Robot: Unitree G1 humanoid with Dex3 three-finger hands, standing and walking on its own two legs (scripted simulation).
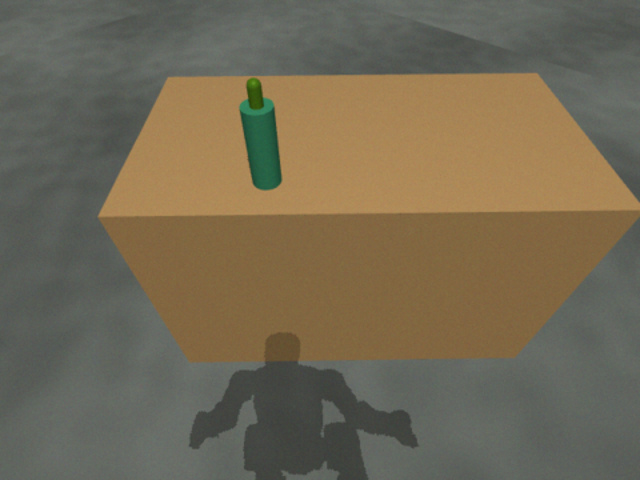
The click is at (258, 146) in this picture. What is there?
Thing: necked bottle
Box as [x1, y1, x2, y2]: [239, 78, 281, 189]
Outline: 250,78 246,84 248,98 240,104 239,108 253,184 256,187 261,189 270,189 277,186 281,180 273,103 269,99 264,98 262,96 259,81 255,78
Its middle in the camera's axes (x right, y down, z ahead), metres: -0.12 -0.20 +0.75
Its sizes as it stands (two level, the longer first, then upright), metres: 0.063 0.063 0.228
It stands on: a support 0.70 m high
